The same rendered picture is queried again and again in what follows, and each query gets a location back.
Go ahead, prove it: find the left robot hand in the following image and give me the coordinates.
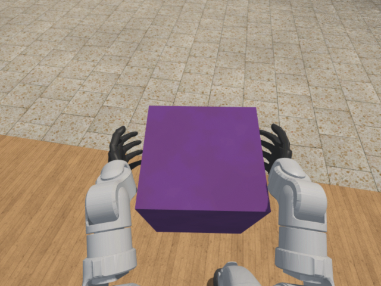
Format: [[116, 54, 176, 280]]
[[108, 126, 143, 170]]

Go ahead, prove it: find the carton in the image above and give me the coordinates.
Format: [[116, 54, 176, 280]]
[[135, 105, 271, 234]]

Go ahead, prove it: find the robot left forearm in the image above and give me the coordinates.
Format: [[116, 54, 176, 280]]
[[82, 160, 137, 286]]

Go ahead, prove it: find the robot right shin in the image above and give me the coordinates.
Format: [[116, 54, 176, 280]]
[[222, 262, 238, 270]]

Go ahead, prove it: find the right robot hand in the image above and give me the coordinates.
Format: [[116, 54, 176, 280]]
[[259, 123, 292, 175]]

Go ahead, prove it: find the right robot thigh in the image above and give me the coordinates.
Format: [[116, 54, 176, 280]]
[[218, 266, 261, 286]]

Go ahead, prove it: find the robot right forearm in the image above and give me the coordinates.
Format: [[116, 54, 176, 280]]
[[267, 158, 335, 286]]

